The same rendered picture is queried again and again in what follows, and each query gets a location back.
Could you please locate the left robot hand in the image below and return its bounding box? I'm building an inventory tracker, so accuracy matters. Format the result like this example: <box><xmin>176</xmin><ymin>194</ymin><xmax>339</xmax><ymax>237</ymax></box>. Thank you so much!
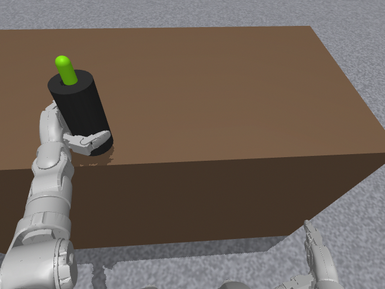
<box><xmin>39</xmin><ymin>100</ymin><xmax>111</xmax><ymax>156</ymax></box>

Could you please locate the left robot arm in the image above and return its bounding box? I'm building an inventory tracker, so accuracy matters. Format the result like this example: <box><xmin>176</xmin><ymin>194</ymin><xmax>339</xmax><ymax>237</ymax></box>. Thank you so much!
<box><xmin>0</xmin><ymin>141</ymin><xmax>78</xmax><ymax>289</ymax></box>

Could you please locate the bottle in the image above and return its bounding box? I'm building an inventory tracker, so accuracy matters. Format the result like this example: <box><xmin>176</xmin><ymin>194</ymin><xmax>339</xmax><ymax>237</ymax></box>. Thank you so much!
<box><xmin>48</xmin><ymin>55</ymin><xmax>113</xmax><ymax>156</ymax></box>

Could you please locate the right robot hand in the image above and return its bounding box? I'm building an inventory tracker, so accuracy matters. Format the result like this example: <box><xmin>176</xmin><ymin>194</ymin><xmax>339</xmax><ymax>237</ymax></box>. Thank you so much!
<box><xmin>274</xmin><ymin>220</ymin><xmax>339</xmax><ymax>289</ymax></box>

